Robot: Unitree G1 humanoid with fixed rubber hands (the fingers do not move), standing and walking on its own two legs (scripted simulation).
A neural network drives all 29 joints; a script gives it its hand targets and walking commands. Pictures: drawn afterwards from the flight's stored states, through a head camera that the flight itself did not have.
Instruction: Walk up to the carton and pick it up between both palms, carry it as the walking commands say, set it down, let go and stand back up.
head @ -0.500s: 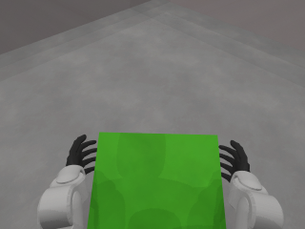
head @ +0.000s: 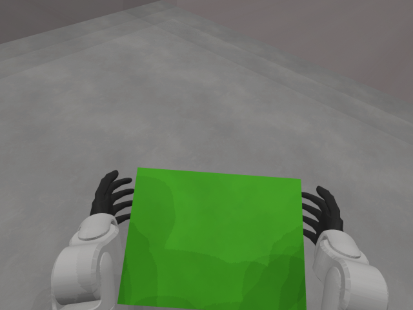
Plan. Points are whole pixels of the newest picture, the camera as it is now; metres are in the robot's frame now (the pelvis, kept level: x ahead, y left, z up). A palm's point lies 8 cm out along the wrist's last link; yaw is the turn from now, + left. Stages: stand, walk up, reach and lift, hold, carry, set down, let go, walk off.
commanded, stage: carry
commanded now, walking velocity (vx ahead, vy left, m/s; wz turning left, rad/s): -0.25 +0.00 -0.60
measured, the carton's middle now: (213, 235) +0.27 +0.01 +0.01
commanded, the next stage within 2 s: none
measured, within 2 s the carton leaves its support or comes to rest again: neither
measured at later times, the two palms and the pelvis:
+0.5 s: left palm out of the picture +0.11 +0.09 +0.09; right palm out of the picture +0.00 -0.25 +0.09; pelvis -0.18 +0.00 -0.01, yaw -18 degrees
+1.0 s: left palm out of the picture -0.01 +0.03 +0.11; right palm out of the picture -0.23 -0.24 +0.12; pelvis -0.31 +0.03 +0.01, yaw -36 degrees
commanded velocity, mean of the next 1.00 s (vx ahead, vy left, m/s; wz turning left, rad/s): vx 0.07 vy -0.08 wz -0.44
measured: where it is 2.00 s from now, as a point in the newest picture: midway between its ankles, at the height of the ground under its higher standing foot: outside the picture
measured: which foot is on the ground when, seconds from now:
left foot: down 0.00-0.16, up 0.18-0.54, down 0.56-1.00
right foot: up 0.00-0.14, down 0.16-0.58, up 0.60-1.00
